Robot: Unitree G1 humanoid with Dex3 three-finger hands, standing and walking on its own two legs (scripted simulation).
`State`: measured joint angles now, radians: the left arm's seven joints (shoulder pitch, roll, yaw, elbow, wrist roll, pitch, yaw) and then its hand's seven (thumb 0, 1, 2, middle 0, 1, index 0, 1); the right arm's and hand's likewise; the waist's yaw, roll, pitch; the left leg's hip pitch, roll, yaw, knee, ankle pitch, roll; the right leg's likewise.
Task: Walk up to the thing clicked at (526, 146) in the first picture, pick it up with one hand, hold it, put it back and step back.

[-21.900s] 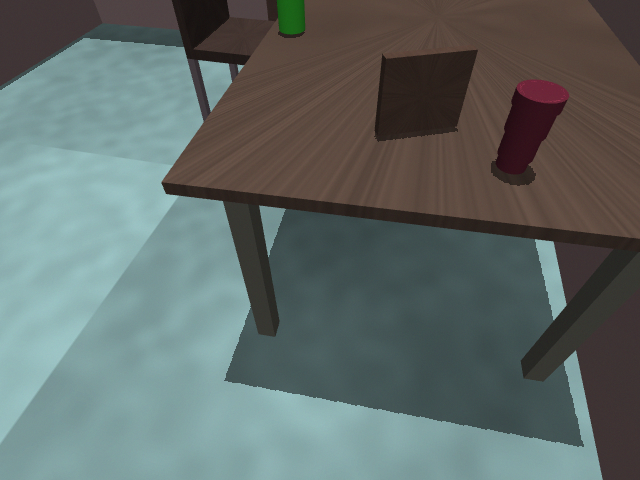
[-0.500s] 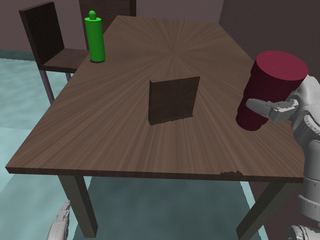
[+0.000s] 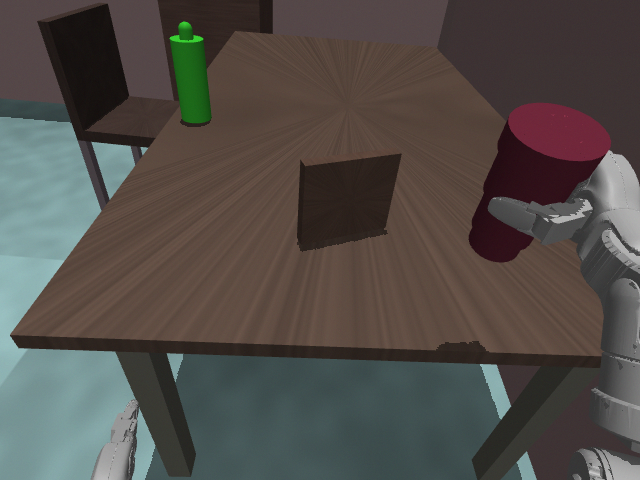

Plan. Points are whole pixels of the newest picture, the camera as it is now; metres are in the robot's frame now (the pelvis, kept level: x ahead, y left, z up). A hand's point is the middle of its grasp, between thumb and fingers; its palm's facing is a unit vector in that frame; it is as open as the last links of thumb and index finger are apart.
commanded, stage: hold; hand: right
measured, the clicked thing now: (520, 194) +0.34 -0.17 +0.27
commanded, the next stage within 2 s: crouch in 0.64 s
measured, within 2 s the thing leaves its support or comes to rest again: neither
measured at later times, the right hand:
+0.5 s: hand (537, 187) +0.34 -0.18 +0.28, palm faces +0.15 +0.99 +0.00, open 10.7 cm
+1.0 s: hand (526, 199) +0.35 -0.18 +0.26, palm faces +0.16 +0.99 +0.01, open 10.7 cm
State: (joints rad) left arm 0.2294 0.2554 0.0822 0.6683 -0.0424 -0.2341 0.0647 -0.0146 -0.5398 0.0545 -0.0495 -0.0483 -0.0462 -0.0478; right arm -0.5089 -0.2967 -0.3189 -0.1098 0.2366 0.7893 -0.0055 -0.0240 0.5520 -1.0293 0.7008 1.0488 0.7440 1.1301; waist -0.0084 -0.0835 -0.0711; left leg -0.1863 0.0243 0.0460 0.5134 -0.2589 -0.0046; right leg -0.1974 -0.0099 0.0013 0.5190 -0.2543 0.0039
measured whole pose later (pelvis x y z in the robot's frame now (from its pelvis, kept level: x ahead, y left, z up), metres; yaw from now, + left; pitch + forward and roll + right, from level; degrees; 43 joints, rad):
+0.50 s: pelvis +0.00 +0.00 +0.00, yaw +0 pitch -4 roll +0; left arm 0.22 0.25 0.08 0.67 -0.04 -0.23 0.06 -0.01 -0.54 0.05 -0.05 -0.05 -0.05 -0.05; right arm -0.51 -0.30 -0.32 -0.11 0.24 0.80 -0.01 -0.02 0.55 -1.03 0.70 1.05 0.75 1.13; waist -0.01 -0.08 -0.07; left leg -0.18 0.03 0.05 0.51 -0.26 -0.01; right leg -0.20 -0.01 0.00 0.52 -0.25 0.00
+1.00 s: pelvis -0.01 +0.00 +0.00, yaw +0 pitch -4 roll +0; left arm 0.22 0.25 0.09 0.67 -0.04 -0.24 0.06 -0.01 -0.53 0.05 -0.05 -0.05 -0.05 -0.04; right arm -0.54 -0.31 -0.32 0.04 0.22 0.73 0.00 -0.02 0.56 -1.04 0.70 1.05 0.74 1.13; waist 0.00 -0.07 -0.06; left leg -0.19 0.02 0.05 0.51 -0.25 -0.01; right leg -0.20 -0.01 0.00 0.51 -0.24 0.00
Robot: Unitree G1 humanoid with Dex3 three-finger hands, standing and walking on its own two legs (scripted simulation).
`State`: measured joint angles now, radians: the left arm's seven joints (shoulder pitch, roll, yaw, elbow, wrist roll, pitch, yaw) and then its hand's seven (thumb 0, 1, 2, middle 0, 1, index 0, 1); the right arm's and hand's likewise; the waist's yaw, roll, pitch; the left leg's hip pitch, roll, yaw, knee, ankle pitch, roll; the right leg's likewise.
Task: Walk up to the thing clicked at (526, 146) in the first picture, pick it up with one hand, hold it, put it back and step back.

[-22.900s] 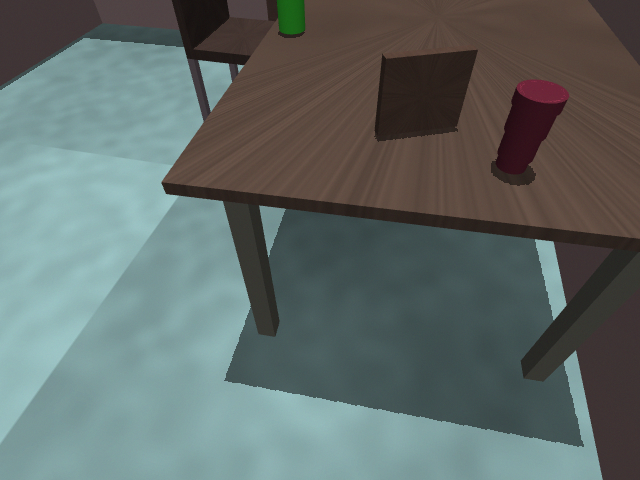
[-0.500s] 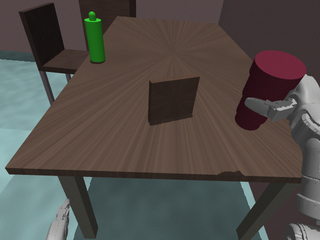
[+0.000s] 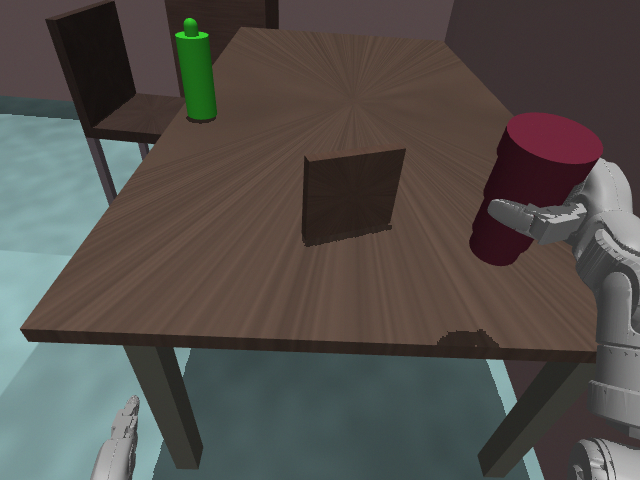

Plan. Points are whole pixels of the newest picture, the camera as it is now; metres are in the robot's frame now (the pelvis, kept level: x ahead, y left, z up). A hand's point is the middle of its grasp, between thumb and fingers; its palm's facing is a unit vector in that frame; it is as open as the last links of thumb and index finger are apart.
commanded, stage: crouch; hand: right
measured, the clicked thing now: (519, 199) +0.36 -0.17 +0.25
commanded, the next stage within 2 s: lower in 1.14 s
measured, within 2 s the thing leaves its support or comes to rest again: neither
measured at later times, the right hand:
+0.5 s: hand (497, 200) +0.44 -0.20 +0.19, palm faces +0.19 +0.98 +0.01, open 10.7 cm
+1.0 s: hand (491, 206) +0.48 -0.21 +0.16, palm faces +0.18 +0.98 +0.00, open 10.7 cm
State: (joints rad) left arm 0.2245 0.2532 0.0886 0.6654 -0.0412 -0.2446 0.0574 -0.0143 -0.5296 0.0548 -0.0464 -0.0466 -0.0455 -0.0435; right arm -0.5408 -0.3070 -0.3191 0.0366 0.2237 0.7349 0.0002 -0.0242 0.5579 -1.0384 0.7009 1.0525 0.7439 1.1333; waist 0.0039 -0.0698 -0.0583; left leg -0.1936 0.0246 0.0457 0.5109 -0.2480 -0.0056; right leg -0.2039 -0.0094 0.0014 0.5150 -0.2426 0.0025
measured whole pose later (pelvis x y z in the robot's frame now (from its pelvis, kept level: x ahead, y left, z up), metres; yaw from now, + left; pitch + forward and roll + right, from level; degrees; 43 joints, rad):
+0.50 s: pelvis +0.00 +0.00 +0.00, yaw +2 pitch +1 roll +0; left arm 0.25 0.23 0.05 0.64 -0.01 -0.30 0.08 -0.01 -0.52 0.05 -0.05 -0.05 -0.05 -0.04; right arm -0.74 -0.39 -0.35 0.69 0.13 0.22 0.02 -0.03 0.56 -1.04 0.70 1.05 0.74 1.14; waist 0.06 -0.03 -0.04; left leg -0.32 0.01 0.01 0.54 -0.24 0.00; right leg -0.32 -0.03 -0.03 0.55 -0.25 0.00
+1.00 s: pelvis +0.02 -0.01 +0.00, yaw +3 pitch +4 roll +1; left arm 0.25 0.23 0.05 0.58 -0.01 -0.21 0.07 -0.01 -0.53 0.05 -0.05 -0.04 -0.05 -0.04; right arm -0.72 -0.39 -0.34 0.78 0.13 0.06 0.03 -0.03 0.56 -1.04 0.70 1.05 0.75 1.13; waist 0.06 -0.02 -0.06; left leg -0.35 0.01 0.00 0.52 -0.25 -0.02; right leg -0.35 -0.02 -0.04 0.55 -0.28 -0.01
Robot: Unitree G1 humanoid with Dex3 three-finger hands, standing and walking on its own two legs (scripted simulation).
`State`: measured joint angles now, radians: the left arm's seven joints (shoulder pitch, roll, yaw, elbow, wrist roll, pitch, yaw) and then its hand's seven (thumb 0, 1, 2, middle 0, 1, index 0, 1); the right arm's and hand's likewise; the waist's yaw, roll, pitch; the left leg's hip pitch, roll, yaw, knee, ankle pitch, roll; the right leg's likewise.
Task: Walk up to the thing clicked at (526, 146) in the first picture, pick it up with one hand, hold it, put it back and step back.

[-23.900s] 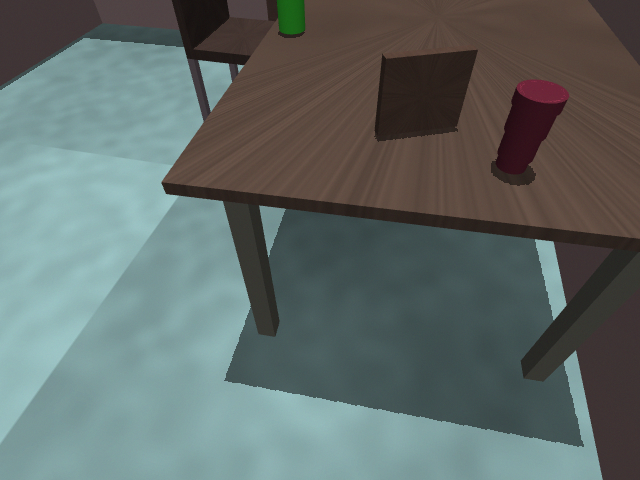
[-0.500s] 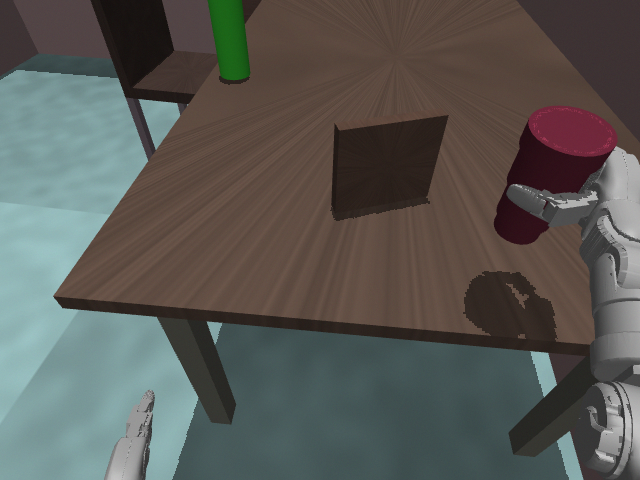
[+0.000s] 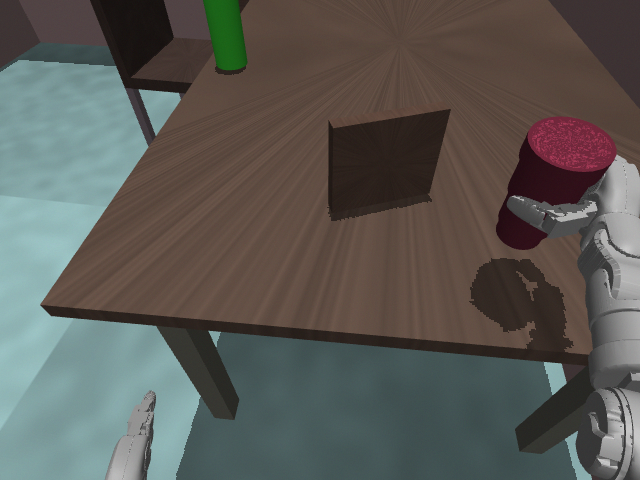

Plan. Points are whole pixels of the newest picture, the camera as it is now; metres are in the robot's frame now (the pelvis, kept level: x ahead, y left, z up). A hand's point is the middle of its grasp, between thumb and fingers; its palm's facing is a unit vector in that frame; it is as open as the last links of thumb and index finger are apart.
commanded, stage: crouch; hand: right
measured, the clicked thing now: (540, 193) +0.45 -0.21 +0.15
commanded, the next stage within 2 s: lower in 0.14 s
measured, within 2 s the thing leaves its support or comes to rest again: rests again in 1.52 s
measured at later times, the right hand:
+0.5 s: hand (539, 201) +0.46 -0.22 +0.13, palm faces +0.22 +0.97 +0.02, open 10.7 cm
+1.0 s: hand (530, 218) +0.47 -0.23 +0.08, palm faces +0.24 +0.97 +0.02, open 10.7 cm
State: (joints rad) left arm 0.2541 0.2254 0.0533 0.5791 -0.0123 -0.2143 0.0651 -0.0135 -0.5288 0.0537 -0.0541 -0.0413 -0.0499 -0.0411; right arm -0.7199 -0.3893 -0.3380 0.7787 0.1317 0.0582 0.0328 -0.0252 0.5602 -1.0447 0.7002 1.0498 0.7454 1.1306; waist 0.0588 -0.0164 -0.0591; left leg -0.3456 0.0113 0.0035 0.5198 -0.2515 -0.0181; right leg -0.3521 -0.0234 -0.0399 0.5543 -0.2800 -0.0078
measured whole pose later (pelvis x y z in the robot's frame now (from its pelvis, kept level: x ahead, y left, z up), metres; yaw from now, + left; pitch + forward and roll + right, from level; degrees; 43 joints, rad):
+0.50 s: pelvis +0.00 +0.00 +0.00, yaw +0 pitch +7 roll +1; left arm 0.24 0.23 0.04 0.54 -0.01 -0.15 0.05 -0.01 -0.55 0.06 -0.05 -0.03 -0.04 -0.04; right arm -0.76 -0.44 -0.38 0.95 0.12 -0.09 0.08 -0.03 0.56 -1.05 0.70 1.05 0.74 1.13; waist 0.09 0.00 -0.06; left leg -0.42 0.00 0.00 0.55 -0.26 -0.02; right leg -0.43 -0.03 -0.04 0.59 -0.29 -0.01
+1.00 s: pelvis -0.01 +0.00 -0.02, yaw +1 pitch +12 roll +2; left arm 0.27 0.23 0.00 0.43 0.01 -0.15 0.04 -0.01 -0.54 0.06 -0.05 -0.04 -0.05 -0.04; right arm -0.82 -0.50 -0.42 1.11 0.09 -0.24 0.07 -0.03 0.56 -1.05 0.70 1.06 0.74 1.14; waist 0.14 0.01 -0.08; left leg -0.61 -0.01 0.01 0.70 -0.31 -0.02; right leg -0.63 -0.05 -0.03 0.77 -0.36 -0.01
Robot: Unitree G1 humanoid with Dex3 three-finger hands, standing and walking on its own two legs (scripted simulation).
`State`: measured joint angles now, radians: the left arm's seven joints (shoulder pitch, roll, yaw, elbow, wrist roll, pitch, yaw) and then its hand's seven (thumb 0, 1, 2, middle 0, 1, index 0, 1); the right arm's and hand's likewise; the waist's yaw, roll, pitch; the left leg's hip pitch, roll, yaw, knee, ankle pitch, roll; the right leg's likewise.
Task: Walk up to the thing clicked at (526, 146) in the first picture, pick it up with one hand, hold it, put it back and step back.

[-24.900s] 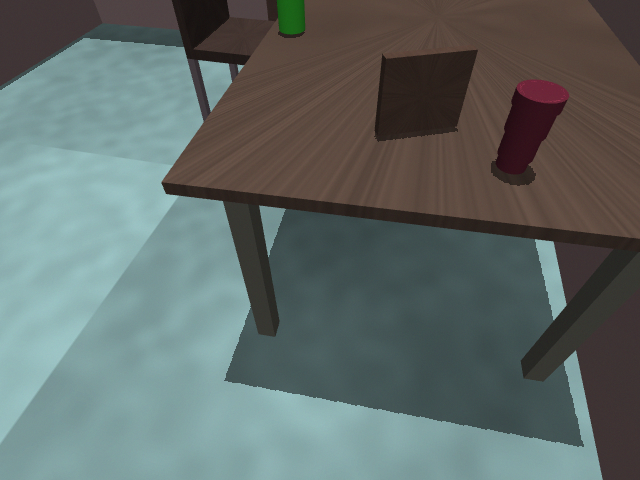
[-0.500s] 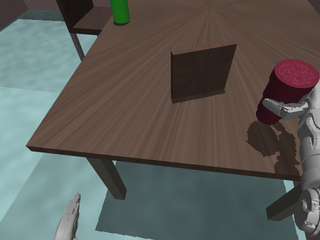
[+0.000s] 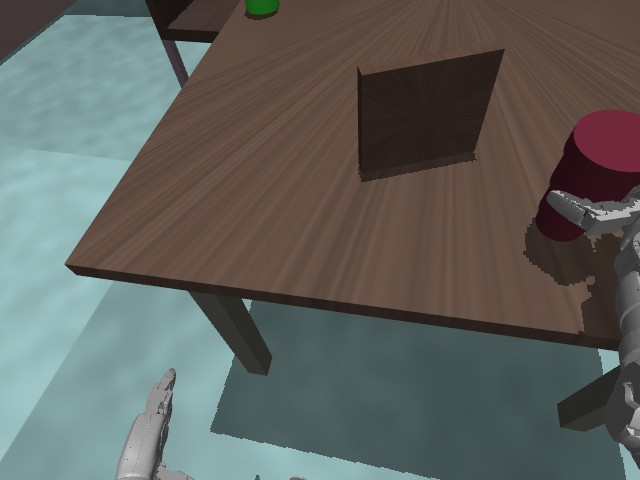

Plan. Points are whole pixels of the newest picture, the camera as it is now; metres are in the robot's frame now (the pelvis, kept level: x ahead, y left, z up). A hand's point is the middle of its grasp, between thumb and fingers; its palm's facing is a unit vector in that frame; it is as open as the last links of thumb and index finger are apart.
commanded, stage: lower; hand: right
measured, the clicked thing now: (584, 187) +0.48 -0.23 +0.10
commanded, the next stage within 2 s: loosen in 0.16 s
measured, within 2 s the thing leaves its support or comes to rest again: rests again in 0.52 s
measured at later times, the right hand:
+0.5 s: hand (600, 182) +0.49 -0.24 +0.10, palm faces +0.25 +0.97 +0.02, open 10.6 cm
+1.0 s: hand (597, 180) +0.49 -0.24 +0.10, palm faces +0.25 +0.97 +0.02, open 15.2 cm
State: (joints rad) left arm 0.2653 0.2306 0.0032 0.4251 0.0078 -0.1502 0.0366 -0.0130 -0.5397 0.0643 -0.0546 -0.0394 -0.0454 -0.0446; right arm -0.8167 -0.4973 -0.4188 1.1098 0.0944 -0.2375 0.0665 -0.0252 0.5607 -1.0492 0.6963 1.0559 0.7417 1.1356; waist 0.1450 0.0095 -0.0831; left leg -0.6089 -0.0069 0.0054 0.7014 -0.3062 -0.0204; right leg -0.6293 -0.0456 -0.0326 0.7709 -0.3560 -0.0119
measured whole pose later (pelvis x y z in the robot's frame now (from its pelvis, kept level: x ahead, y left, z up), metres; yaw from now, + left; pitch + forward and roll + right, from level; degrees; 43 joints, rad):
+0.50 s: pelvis -0.01 +0.00 -0.01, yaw +0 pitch +15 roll +2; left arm 0.32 0.24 0.01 0.29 0.02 -0.12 0.01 -0.01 -0.51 0.04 -0.06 -0.05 -0.06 -0.04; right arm -0.89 -0.53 -0.43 1.16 0.08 -0.28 0.08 -0.02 0.51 -0.84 0.81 0.91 0.84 0.95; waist 0.15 0.01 -0.10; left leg -0.72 0.00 0.01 0.81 -0.35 -0.03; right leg -0.74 -0.04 -0.02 0.88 -0.39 -0.02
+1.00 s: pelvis +0.01 +0.00 -0.02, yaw +0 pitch +15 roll +2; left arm 0.34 0.25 0.01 0.26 0.01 -0.10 0.02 -0.01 -0.53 0.06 -0.06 -0.04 -0.05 -0.05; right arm -0.83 -0.52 -0.47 1.09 0.08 -0.25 0.10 -0.02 0.47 -0.24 0.37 0.33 0.37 0.33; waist 0.15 0.00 -0.11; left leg -0.71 -0.01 0.02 0.82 -0.37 -0.02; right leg -0.73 -0.05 -0.02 0.88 -0.41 -0.01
